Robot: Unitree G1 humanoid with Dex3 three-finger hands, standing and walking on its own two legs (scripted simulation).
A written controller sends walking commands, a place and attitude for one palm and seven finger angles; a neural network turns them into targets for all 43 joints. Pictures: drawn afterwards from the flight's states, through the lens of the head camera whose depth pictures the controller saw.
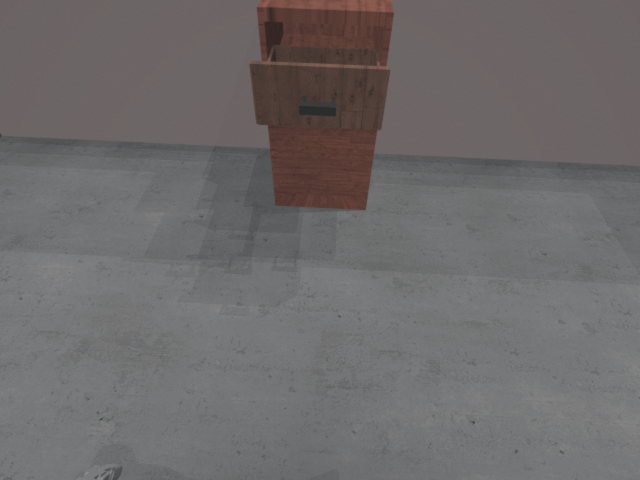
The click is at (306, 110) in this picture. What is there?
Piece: drawer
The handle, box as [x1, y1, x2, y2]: [299, 96, 335, 115]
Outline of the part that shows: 302,96 302,100 299,104 299,114 335,115 335,98 332,97 331,103 308,102 305,100 305,96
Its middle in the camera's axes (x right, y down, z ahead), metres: -0.01 -0.37 +1.07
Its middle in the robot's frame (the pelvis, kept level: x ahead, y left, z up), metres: +1.05 +0.06 -0.07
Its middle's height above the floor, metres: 0.70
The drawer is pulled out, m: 0.30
